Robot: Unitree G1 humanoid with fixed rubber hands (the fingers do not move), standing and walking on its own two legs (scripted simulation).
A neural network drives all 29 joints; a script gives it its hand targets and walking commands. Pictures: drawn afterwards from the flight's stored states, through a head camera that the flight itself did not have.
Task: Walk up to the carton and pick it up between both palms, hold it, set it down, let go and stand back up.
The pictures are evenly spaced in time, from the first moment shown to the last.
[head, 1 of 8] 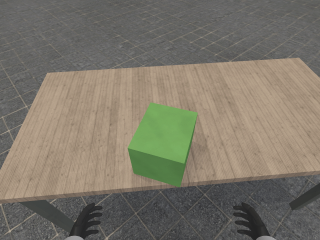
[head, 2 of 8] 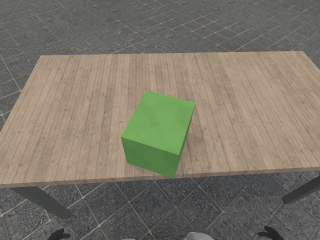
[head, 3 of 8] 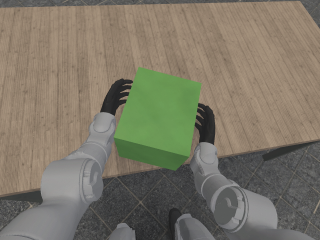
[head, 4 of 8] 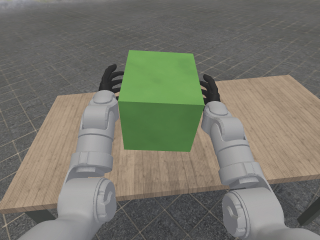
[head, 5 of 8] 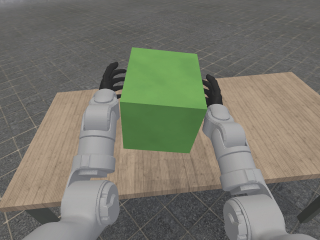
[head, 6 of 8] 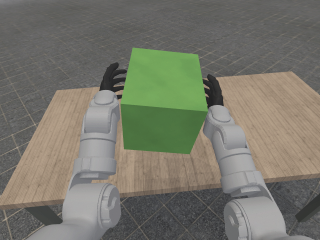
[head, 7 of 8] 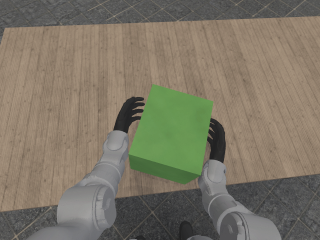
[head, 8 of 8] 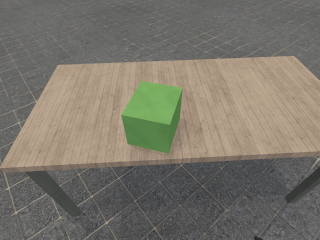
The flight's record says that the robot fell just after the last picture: no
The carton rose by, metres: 0.26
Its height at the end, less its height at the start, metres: +0.00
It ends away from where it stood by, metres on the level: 0.04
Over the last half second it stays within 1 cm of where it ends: yes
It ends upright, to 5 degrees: yes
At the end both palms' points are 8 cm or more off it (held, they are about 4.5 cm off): yes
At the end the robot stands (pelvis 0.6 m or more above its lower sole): yes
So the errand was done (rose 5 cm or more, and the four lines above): yes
